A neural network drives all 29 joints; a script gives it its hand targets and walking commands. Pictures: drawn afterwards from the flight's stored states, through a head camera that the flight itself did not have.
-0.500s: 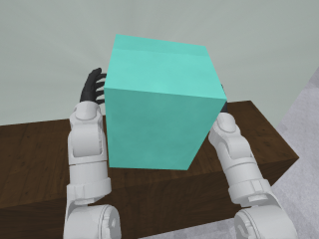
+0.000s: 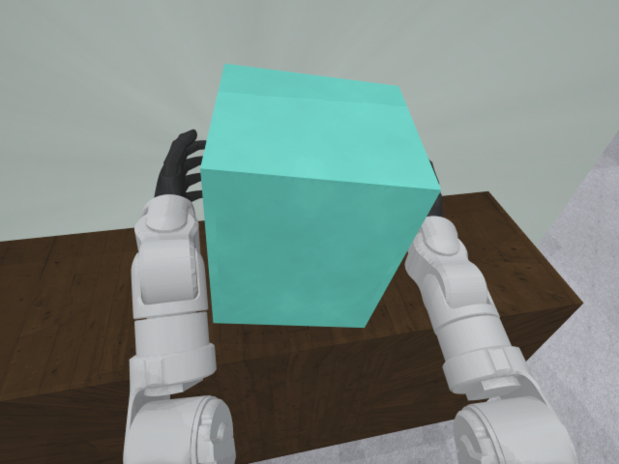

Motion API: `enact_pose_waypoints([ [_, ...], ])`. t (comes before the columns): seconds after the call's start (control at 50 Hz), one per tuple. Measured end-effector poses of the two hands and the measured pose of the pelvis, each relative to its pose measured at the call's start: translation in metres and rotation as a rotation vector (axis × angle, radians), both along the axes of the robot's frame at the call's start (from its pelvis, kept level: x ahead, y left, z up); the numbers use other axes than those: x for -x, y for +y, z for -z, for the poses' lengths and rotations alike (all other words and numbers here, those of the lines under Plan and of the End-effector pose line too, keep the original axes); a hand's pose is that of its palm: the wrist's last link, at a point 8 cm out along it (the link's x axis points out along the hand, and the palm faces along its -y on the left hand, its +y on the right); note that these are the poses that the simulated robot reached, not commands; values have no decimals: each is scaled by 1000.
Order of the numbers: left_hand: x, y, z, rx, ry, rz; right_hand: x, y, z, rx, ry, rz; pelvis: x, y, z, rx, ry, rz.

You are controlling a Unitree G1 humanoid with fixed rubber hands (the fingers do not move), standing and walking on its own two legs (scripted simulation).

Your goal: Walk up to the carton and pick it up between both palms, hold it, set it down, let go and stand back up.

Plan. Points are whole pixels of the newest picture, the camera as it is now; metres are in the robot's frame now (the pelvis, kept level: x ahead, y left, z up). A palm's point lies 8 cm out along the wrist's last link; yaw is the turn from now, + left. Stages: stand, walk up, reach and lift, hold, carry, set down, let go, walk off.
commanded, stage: hold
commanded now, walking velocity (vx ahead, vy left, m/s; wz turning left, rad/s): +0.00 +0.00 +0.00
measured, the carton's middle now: (301, 209) +0.37 +0.01 +0.16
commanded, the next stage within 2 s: set down in 1.40 s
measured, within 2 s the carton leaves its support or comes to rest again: neither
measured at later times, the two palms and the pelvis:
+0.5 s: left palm (174, 197) +0.36 +0.16 +0.19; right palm (422, 211) +0.35 -0.14 +0.17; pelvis +0.00 +0.00 +0.00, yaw +0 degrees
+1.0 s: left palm (174, 197) +0.36 +0.16 +0.19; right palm (423, 211) +0.35 -0.14 +0.17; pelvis +0.00 +0.00 +0.00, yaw +0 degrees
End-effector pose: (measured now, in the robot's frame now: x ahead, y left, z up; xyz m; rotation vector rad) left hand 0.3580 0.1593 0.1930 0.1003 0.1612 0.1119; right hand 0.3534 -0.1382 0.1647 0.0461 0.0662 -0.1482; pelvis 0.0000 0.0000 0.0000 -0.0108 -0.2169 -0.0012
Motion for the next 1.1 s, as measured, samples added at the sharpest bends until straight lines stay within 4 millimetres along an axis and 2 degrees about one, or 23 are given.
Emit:
enact_pose_waypoints([
  [0.94,-1,0,-2,0,-8,1,-1,0,-4,3,-11,-1,-1,-1,0,0,2,-1],
  [1.1,0,1,2,1,11,-1,-1,1,1,0,7,-1,0,0,0,-1,-1,0],
])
